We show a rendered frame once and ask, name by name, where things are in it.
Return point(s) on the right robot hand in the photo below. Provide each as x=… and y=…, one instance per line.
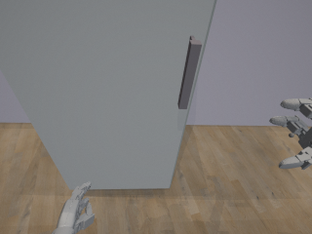
x=298, y=127

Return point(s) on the left robot hand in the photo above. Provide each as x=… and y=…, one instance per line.
x=70, y=215

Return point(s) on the handle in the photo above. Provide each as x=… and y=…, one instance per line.
x=192, y=58

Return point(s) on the fridge door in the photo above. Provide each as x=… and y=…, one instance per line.
x=99, y=80

